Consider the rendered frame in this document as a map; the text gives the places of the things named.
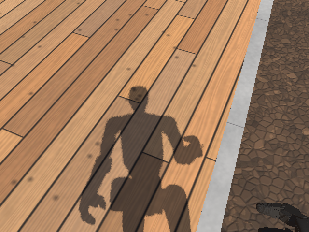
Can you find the right robot hand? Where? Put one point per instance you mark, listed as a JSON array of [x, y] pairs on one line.
[[286, 213]]

